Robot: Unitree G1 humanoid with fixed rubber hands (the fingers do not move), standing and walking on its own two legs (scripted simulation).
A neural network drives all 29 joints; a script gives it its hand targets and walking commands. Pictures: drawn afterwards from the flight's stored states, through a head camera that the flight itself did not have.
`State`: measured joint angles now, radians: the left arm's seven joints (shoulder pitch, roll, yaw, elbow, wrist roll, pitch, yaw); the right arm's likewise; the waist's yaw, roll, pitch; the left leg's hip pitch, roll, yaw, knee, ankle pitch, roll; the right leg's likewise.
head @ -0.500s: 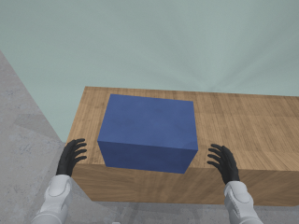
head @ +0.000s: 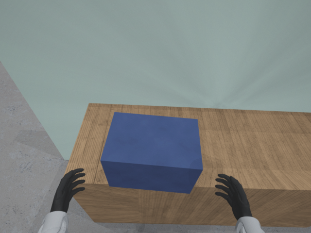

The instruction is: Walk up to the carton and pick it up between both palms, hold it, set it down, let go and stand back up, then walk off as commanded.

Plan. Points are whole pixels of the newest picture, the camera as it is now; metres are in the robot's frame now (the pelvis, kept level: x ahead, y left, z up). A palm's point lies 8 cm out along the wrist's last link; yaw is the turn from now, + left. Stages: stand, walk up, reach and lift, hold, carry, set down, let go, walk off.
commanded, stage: set down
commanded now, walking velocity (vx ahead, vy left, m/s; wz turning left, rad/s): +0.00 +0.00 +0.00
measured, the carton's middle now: (152, 153) +0.39 +0.01 -0.08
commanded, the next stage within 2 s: let go in 1.10 s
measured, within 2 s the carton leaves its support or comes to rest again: neither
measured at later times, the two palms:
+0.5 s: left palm (60, 222) +0.17 +0.23 -0.05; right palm (242, 227) +0.17 -0.22 -0.04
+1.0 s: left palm (66, 226) +0.16 +0.22 -0.06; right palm out of the picture +0.16 -0.22 -0.06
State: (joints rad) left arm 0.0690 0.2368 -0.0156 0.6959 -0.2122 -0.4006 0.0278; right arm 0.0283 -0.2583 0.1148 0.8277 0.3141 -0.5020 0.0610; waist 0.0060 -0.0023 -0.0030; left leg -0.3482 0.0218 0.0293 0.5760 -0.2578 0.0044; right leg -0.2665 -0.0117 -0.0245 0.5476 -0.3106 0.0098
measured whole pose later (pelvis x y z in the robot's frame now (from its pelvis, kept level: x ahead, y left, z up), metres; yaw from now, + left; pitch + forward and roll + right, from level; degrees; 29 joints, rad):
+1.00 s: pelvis +0.00 +0.00 +0.01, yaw -2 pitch -4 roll +0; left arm 0.21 0.22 -0.07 0.58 -0.14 -0.18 0.06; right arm 0.19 -0.16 -0.02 0.71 0.13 -0.31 0.04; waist 0.04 -0.03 0.07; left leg -0.17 0.03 0.07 0.47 -0.23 0.00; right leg -0.12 -0.01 0.02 0.47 -0.28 0.01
